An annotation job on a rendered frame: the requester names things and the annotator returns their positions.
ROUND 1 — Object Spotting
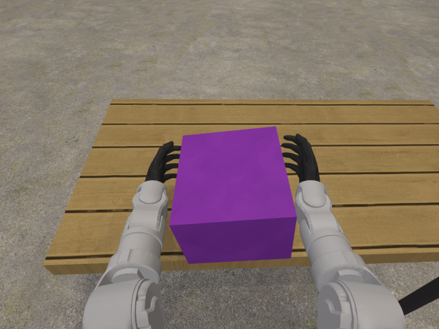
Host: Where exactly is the robot left hand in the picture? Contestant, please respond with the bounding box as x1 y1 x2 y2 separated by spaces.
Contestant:
145 141 181 183

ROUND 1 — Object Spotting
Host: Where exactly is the robot right hand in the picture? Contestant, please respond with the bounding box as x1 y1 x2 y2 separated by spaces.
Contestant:
281 134 320 183

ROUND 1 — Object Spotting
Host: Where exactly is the table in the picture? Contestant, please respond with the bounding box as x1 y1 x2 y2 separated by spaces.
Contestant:
43 99 439 315

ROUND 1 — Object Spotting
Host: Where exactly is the right robot upper arm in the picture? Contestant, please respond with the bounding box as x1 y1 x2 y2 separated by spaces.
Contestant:
317 280 405 329

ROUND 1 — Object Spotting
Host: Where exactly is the left robot forearm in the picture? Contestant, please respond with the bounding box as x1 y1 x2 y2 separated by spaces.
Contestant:
82 180 168 329

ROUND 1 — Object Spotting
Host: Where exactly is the carton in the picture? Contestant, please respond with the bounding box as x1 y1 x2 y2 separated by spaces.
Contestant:
169 126 297 264

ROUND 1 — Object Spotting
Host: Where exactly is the left robot upper arm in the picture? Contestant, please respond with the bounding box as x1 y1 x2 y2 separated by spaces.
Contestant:
84 278 165 329

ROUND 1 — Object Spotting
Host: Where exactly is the right robot forearm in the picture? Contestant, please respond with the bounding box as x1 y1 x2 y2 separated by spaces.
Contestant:
294 180 406 329

